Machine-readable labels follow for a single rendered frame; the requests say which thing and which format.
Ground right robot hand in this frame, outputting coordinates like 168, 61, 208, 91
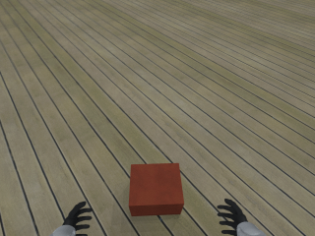
217, 199, 248, 236

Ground left robot hand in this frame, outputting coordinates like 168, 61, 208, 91
62, 201, 93, 236

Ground robot right forearm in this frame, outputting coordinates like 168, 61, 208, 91
236, 221, 267, 236

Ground carton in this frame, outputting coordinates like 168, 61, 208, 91
128, 163, 184, 216

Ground robot left forearm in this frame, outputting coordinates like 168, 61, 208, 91
49, 224, 76, 236

